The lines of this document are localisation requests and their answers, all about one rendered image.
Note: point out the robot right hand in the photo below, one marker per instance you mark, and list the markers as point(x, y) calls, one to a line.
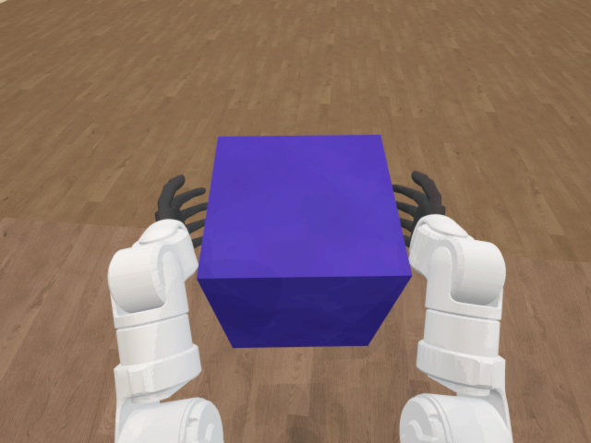
point(427, 204)

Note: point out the right robot upper arm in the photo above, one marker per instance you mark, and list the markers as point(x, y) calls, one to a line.
point(434, 418)

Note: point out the robot left hand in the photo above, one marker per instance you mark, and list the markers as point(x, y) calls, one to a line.
point(169, 207)

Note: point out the right robot forearm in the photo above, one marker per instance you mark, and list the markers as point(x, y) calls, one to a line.
point(464, 301)

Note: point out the left robot forearm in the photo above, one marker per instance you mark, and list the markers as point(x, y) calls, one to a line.
point(149, 302)

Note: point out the left robot upper arm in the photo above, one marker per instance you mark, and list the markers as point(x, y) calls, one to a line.
point(193, 420)

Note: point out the carton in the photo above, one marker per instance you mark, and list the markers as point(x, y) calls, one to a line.
point(302, 243)

